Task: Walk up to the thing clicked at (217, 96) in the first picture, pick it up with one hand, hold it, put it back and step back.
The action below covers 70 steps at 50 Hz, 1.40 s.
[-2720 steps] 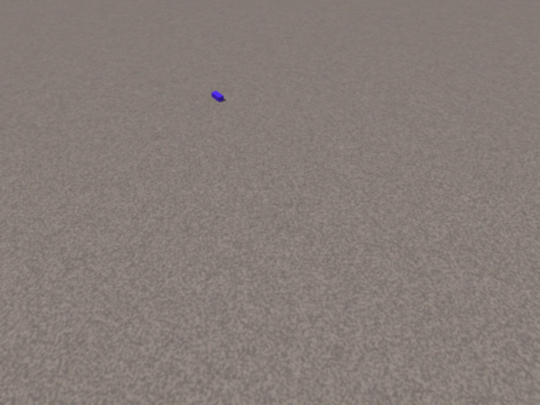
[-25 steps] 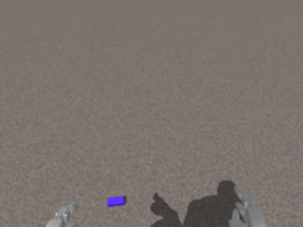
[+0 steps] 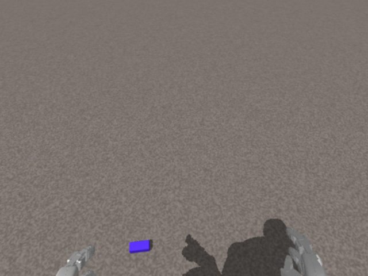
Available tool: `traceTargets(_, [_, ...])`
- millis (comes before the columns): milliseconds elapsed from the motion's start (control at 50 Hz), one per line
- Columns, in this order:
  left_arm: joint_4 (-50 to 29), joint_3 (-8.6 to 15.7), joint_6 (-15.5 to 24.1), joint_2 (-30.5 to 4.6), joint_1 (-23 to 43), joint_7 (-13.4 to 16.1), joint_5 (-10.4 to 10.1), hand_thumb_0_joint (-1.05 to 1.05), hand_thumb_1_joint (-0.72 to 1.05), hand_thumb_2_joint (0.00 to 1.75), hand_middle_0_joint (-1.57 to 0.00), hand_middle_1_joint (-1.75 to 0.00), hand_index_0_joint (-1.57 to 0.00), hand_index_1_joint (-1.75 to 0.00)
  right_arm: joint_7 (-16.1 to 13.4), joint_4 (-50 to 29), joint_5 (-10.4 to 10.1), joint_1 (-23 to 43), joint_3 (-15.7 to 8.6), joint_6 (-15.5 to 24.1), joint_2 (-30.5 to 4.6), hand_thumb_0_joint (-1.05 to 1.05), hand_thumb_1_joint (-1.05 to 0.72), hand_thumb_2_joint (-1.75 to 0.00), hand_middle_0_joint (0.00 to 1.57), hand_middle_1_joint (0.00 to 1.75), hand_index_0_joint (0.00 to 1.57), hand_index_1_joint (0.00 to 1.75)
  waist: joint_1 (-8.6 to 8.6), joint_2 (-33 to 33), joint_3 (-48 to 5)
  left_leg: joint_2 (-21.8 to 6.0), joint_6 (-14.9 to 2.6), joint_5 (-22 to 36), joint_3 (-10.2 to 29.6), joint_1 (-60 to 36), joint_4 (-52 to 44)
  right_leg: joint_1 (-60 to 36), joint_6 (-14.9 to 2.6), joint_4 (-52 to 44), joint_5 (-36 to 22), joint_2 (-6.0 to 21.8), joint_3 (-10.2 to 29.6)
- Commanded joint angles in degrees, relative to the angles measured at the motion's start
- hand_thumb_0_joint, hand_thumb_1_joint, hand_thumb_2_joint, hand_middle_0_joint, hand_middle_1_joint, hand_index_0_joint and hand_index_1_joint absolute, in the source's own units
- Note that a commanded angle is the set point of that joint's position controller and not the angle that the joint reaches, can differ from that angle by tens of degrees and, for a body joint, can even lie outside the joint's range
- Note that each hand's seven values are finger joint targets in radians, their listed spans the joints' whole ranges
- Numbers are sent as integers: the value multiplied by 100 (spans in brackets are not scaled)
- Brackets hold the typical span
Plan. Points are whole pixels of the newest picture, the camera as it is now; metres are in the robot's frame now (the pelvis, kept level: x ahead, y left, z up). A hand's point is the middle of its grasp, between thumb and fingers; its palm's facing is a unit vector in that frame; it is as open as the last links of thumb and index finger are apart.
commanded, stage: home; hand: left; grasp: from above
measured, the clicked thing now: (139, 246) +0.45 +0.21 -0.70
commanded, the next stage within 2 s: stand in 0.36 s
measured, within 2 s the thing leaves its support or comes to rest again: neither
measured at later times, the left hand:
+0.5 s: hand out of the picture +0.16 +0.19 -0.06, palm faces +0.02 -0.97 -0.25, open 7.4 cm
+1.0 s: hand out of the picture +0.04 +0.24 -0.11, palm faces +0.02 -0.95 -0.31, open 7.4 cm
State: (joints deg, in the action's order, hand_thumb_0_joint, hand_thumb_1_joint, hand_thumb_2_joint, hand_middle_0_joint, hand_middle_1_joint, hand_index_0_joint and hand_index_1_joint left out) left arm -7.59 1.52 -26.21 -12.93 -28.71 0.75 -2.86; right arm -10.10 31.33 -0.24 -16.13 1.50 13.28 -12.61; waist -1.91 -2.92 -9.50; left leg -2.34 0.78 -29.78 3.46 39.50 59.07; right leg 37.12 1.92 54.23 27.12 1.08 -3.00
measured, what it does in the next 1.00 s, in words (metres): rises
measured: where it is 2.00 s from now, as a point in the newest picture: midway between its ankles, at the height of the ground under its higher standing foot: outside the picture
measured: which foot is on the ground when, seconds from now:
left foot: down 0.00-1.00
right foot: down 0.00-1.00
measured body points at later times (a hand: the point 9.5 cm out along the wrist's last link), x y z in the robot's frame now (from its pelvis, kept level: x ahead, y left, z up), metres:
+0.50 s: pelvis -0.01 +0.00 +0.00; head +0.02 +0.01 +0.45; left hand +0.16 +0.24 -0.04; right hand +0.16 -0.24 -0.07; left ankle +0.00 +0.12 -0.68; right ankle +0.00 -0.14 -0.68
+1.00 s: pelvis +0.00 +0.01 +0.06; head +0.00 +0.02 +0.51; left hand +0.04 +0.29 -0.09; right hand +0.07 -0.27 -0.08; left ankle +0.00 +0.12 -0.68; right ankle +0.00 -0.14 -0.68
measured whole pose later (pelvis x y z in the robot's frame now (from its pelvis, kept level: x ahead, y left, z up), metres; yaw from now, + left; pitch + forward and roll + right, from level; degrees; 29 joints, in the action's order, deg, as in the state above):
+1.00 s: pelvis +0.00 +0.01 +0.06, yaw +0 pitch -3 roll +0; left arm 58.4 2.0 -1.3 -15.9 -12.6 1.6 2.1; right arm -1.3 58.7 2.3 -10.9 -2.4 0.2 -15.7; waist 1.5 0.0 3.5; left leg 0.3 -0.7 -17.0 0.1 11.4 31.2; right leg 10.9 3.1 29.1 15.4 3.6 -0.6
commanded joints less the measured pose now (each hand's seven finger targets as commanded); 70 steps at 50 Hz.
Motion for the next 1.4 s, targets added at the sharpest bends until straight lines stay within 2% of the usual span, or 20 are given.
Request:
traceTargets(0, [-1156, 338, 281, -554, 162, 69, 3, 0, 90, 90, -20, -30, -20, -30, -70, -936, -11, 378, -297, 340, -699, 0, -90, -90, 20, 30, 20, 30, -19, -18, -372, 188, -98, 1544, -101, -460, -1007, -298, -160, -787, -1233, -200, -148])
traceTargets(80, [-1138, 411, 281, -599, 103, 63, 4, 0, 90, 90, -20, -30, -20, -30, -65, -941, -8, 368, -320, 340, -721, 0, -90, -90, 20, 30, 20, 30, -30, 13, -473, 183, -104, 1455, -93, -496, -1021, -336, -161, -782, -1159, -200, -146])
traceTargets(200, [-1308, 313, 301, -549, 208, 71, 11, 0, 90, 90, -20, -30, -20, -30, -63, -998, -10, 387, -301, 331, -674, 0, -90, -90, 20, 30, 20, 30, -36, -51, -447, 184, -96, 1395, -89, -448, -1015, -248, -156, -783, -1112, -209, -161])
traceTargets(220, [-1051, 411, 271, -599, 65, 69, 3, 0, 90, 90, -20, -30, -20, -30, -73, -966, -16, 361, -331, 324, -733, 0, -90, -90, 20, 30, 20, 30, -42, 56, -388, 180, -105, 1279, -75, -421, -1039, -242, -157, -790, -996, -208, -155])
traceTargets(320, [-1173, 370, 277, -583, 89, 84, 3, 0, 90, 90, -20, -30, -20, -30, -72, -968, -15, 358, -309, 326, -691, 0, -90, -90, 20, 30, 20, 30, -16, 54, -448, 186, -110, 1475, -97, -420, -971, -312, -157, -782, -1190, -193, -142])
traceTargets(420, [-1136, 393, 274, -608, 104, 75, 17, 0, 90, 90, -20, -30, -20, -30, -81, -970, -16, 374, -305, 327, -693, 0, -90, -90, 20, 30, 20, 30, -22, 24, -319, 194, -116, 1200, -103, -363, -1018, -241, -145, -832, -958, -191, -148])
traceTargets(440, [874, 341, 1496, -1139, 1833, 301, 650, 0, 90, 90, -20, -30, -20, -30, 261, 449, 765, 696, -515, -314, -1339, 0, -90, -90, 20, 30, 20, 30, 353, 445, 1030, -28, -350, 2064, 22, -432, -1474, -1097, -494, -1045, -972, 230, 343])
traceTargets(460, [1848, 457, 1884, -1172, 1226, 273, 684, 0, 90, 90, -20, -30, -20, -30, 431, 438, 719, 677, -612, -540, -1385, 0, -90, -90, 20, 30, 20, 30, 363, 585, 517, -14, -424, 2194, -80, -853, -1477, -1338, -642, -1168, -1111, 304, 640])
traceTargets(480, [2089, 437, 2066, -1254, 1169, 230, 684, 0, 90, 90, -20, -30, -20, -30, 531, 329, 747, 566, -645, -662, -1468, 0, -90, -90, 20, 30, 20, 30, 249, 587, 534, 35, -422, 1903, 19, -962, -1476, -1144, -707, -1302, -974, 298, 773])
traceTargets(520, [2598, 360, 2284, -1259, 1348, 182, 692, 0, 90, 90, -20, -30, -20, -30, 723, 579, 514, 663, -641, -718, -1348, 0, -90, -90, 20, 30, 20, 30, 323, 204, 114, 7, -440, 2226, 105, -1569, -1689, -1582, -590, -1052, -1682, 377, 691])
traceTargets(580, [3357, 382, 2357, -1193, 1604, 153, 555, 0, 90, 90, -20, -30, -20, -30, 873, 816, 330, 805, -665, -796, -1232, 0, -90, -90, 20, 30, 20, 30, 401, 331, 164, -8, -418, 1936, 163, -1797, -1977, -1640, -463, -1371, -1412, 360, 598])
traceTargets(640, [4063, 380, 2517, -1226, 1854, 178, 568, 0, 90, 90, -20, -30, -20, -30, 898, 1166, 334, 749, -682, -917, -1202, 0, -90, -90, 20, 30, 20, 30, 295, 426, 309, 3, -393, 1963, 88, -1972, -2146, -1844, -420, -1679, -1680, 456, 647])
traceTargets(680, [4466, 361, 2575, -1133, 1818, 179, 547, 0, 90, 90, -20, -30, -20, -30, 882, 1363, 356, 782, -701, -965, -1258, 0, -90, -90, 20, 30, 20, 30, 339, 32, 426, -120, -424, 1976, 239, -2143, -2455, -1885, -340, -1778, -1731, 394, 522])
traceTargets(840, [5720, 332, 2672, -1215, 1868, 171, 502, 0, 90, 90, -20, -30, -20, -30, 811, 1992, 285, 770, -667, -1133, -1325, 0, -90, -90, 20, 30, 20, 30, 288, 138, 914, -206, -319, 1731, 304, -2385, -3380, -2555, -306, -2676, -1746, 454, 542])
traceTargets(860, [5854, 335, 2677, -1250, 1842, 171, 484, 0, 90, 90, -20, -30, -20, -30, 802, 2086, 279, 707, -659, -1130, -1346, 0, -90, -90, 20, 30, 20, 30, 286, 192, 898, -234, -303, 2017, 297, -2572, -3441, -2642, -304, -2693, -1932, 466, 545])
traceTargets(1080, [6683, 248, 2688, -1275, 1890, 191, 481, 0, 90, 90, -20, -30, -20, -30, 791, 2657, 206, 789, -626, -1175, -1387, 0, -90, -90, 20, 30, 20, 30, 286, 265, 1073, -286, -221, 2546, 196, -3050, -3916, -3020, -224, -3306, -2154, 553, 499])
traceTargets(1120, [6740, 236, 2685, -1303, 1958, 178, 474, 0, 90, 90, -20, -30, -20, -30, 798, 2734, 187, 711, -614, -1186, -1395, 0, -90, -90, 20, 30, 20, 30, 227, 260, 1194, -270, -185, 2269, 192, -3018, -4090, -2977, -201, -3410, -1920, 514, 496])
traceTargets(1200, [6848, 235, 2706, -1334, 1968, 180, 465, 0, 90, 90, -20, -30, -20, -30, 808, 2799, 187, 817, -596, -1185, -1386, 0, -90, -90, 20, 30, 20, 30, 266, 343, 1140, -294, -178, 2539, 168, -3176, -4071, -3036, -196, -3515, -2123, 565, 521])
traceTargets(1300, [6914, 247, 2676, -1405, 2071, 159, 460, 0, 90, 90, -20, -30, -20, -30, 829, 2856, 203, 893, -604, -1225, -1484, 0, -90, -90, 20, 30, 20, 30, 252, 215, 1310, -301, -188, 1543, 221, -2881, -4386, -3034, -196, -3612, -1563, 523, 514])
traceTargets(1380, [6952, 237, 2720, -1411, 2066, 137, 457, 0, 90, 90, -20, -30, -20, -30, 853, 2872, 177, 952, -586, -1203, -1490, 0, -90, -90, 20, 30, 20, 30, 260, 270, 1225, -317, -183, 1880, 164, -3112, -4288, -2997, -203, -3706, -1784, 573, 587])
